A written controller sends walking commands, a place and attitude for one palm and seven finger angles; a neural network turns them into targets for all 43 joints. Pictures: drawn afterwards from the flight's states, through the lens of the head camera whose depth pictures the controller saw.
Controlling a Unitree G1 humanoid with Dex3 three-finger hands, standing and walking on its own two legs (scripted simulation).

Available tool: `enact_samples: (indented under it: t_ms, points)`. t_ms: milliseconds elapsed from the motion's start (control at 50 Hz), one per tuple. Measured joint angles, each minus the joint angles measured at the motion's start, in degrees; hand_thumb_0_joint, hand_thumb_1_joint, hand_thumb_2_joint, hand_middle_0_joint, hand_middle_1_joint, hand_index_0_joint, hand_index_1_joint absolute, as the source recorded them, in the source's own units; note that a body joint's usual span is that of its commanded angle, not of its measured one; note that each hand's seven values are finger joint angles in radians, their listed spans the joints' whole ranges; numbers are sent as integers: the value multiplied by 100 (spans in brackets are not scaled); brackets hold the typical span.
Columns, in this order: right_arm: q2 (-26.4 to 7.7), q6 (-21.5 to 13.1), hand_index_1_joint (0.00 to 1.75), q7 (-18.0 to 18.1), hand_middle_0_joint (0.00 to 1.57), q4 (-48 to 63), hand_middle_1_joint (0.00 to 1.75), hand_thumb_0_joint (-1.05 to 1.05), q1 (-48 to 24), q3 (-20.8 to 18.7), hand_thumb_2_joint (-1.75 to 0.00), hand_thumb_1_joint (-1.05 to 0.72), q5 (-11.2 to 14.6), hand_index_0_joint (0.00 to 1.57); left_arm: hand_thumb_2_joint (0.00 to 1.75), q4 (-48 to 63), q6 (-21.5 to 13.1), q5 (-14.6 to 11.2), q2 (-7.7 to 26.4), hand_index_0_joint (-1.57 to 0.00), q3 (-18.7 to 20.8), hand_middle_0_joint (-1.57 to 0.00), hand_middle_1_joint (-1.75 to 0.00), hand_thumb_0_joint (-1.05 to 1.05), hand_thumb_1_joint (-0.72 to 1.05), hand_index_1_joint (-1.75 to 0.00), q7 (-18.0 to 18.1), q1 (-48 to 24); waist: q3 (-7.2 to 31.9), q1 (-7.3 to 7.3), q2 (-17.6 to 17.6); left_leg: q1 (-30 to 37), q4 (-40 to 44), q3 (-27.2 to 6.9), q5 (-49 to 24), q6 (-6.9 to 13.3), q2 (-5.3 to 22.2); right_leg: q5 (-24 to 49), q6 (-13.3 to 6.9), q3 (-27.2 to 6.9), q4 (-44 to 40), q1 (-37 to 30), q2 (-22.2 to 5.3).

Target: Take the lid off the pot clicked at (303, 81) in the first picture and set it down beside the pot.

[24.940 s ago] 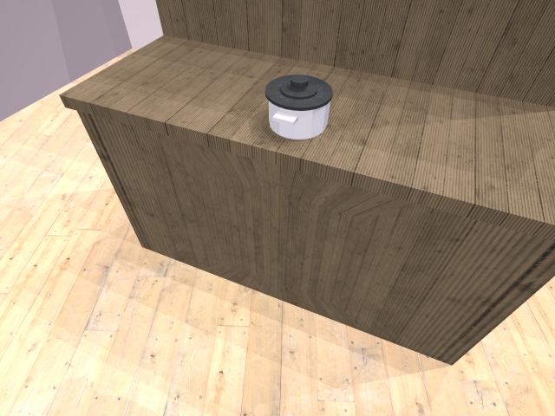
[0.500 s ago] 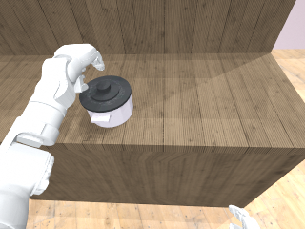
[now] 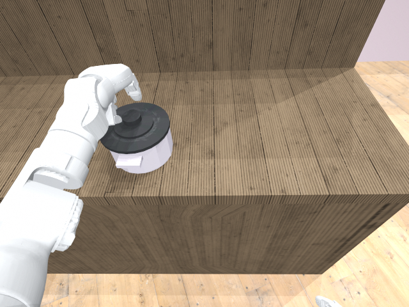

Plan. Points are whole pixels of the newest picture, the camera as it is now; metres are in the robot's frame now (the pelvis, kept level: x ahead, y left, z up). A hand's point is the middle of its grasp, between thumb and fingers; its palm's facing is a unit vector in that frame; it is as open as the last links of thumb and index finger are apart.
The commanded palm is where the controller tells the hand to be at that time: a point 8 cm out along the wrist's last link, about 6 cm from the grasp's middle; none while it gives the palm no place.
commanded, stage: lower the open fingers around the knob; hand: left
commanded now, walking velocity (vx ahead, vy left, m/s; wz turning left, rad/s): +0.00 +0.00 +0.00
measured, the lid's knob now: (131, 117) +0.49 +0.15 +0.11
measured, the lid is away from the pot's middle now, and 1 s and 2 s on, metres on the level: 0.00 0.00 0.01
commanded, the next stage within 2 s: close the fingers and squeeze the knob in 0.66 s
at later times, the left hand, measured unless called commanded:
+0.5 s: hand (121, 118) +0.46 +0.16 +0.13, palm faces -0.35 -0.05 -0.93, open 10.2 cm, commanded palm +0.46 +0.16 +0.19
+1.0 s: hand (122, 120) +0.46 +0.16 +0.13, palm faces -0.36 -0.05 -0.93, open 10.2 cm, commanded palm +0.46 +0.16 +0.19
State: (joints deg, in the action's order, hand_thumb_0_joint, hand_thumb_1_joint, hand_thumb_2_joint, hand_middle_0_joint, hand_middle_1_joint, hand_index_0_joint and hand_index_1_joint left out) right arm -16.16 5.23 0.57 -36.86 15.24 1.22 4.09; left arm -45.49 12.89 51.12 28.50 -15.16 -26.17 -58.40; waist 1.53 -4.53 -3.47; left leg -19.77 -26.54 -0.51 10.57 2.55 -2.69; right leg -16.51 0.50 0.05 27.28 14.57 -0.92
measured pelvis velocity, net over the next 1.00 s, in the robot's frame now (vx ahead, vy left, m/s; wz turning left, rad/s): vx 0.01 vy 0.00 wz -0.01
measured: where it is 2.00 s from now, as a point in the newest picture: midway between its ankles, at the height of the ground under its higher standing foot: outside the picture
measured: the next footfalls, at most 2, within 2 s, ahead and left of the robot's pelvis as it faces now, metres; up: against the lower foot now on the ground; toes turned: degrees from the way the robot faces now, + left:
none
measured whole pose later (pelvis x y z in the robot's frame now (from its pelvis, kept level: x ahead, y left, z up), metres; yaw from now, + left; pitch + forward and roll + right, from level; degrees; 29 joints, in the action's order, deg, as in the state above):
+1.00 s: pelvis +0.01 +0.00 +0.00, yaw +0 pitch +5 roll +0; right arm -15.6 6.6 0.7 -36.7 14.2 1.2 4.3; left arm -47.7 11.2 51.2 26.9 -15.5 -23.1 -55.4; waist 2.1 -4.4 -2.9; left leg -20.9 -27.7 -0.4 11.6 2.3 -2.3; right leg -17.0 0.3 -0.1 27.7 15.4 -0.5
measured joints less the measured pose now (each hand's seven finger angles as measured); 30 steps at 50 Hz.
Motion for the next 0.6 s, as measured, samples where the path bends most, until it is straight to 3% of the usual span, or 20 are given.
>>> enact_samples:
  t_ms: [600]
  points:
    - [84, 104, 30, -37, 20, 43, 30, 1, -171, 12, -90, -91, 7, 20, 158, -112, -171, -13, -157, -85, 3, -85, -8, 0, -36, -8, 244, 302, 97, 60, 59, -123, -132, -13, 154, -24, 27, -107, -23, 9, 47, 85, 31]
